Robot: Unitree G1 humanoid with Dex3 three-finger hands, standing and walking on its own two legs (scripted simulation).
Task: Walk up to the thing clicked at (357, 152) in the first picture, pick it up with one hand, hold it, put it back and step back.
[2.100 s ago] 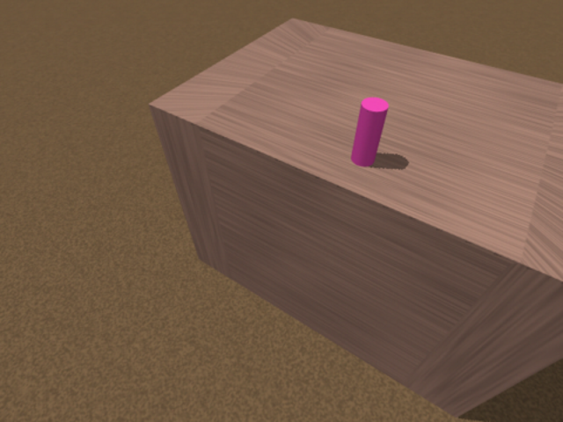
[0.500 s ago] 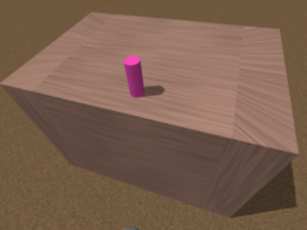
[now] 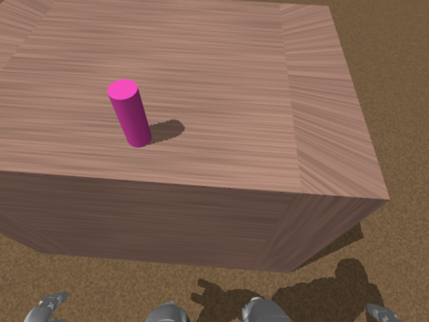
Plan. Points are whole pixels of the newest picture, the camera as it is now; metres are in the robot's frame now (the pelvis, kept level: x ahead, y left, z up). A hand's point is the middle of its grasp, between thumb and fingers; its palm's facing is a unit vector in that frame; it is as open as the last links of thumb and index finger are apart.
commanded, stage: walk up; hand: left
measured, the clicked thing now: (132, 116) +0.48 +0.17 +0.07
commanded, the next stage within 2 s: stand in 1.52 s
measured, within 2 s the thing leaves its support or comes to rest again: neither
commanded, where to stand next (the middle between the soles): +0.05 +0.00 m, yaw -5 degrees
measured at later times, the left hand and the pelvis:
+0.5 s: hand out of the picture +0.12 +0.24 -0.15, palm faces -0.13 -0.92 -0.36, open 7.3 cm; pelvis -0.02 -0.01 +0.00, yaw -7 degrees
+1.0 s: hand out of the picture +0.10 +0.24 -0.13, palm faces -0.11 -0.94 -0.33, open 7.3 cm; pelvis -0.01 +0.00 +0.03, yaw -7 degrees
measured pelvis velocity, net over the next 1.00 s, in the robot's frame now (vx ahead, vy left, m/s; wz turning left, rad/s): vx -0.01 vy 0.00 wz -0.12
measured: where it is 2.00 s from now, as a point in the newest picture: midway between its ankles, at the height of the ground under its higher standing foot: outside the picture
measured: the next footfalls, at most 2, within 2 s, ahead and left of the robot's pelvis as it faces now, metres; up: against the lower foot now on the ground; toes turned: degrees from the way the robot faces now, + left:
right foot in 0.08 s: +0.03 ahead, -0.14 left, +0.00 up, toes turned -4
left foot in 0.34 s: +0.05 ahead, +0.13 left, +0.00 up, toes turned -3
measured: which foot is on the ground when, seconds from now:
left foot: down 0.00-0.10, up 0.12-0.32, down 0.34-1.00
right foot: up 0.00-0.06, down 0.08-1.00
